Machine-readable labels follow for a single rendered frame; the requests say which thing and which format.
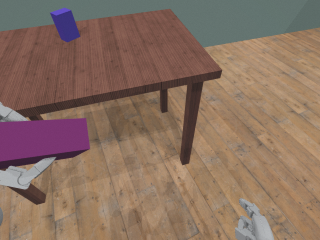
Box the robot right hand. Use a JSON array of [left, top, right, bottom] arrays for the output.
[[235, 198, 274, 240]]

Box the robot left hand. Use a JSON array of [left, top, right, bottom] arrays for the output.
[[0, 102, 56, 190]]

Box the table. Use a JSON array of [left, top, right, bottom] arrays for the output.
[[0, 9, 222, 205]]

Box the sponge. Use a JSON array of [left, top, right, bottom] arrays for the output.
[[0, 118, 90, 169]]

